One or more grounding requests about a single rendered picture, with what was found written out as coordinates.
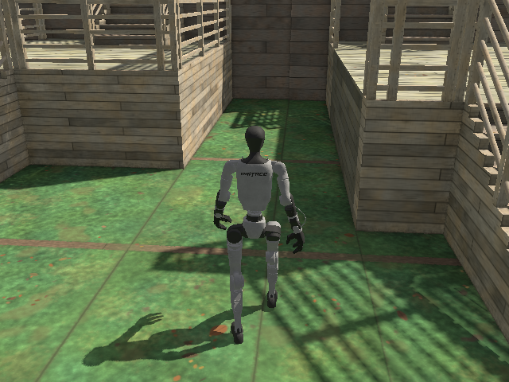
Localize right robot hand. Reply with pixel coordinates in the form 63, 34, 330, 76
286, 231, 305, 254

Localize left robot forearm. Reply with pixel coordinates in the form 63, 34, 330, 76
214, 190, 227, 218

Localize right robot upper arm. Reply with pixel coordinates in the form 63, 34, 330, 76
271, 161, 292, 206

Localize left robot upper arm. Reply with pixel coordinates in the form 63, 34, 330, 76
218, 160, 239, 202

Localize robot right foot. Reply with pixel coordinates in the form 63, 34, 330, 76
267, 290, 278, 308

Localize robot left thigh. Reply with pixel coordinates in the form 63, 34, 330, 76
227, 223, 244, 290

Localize right robot forearm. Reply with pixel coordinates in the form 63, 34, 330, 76
285, 194, 302, 234

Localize left robot hand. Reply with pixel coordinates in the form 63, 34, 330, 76
213, 214, 232, 230

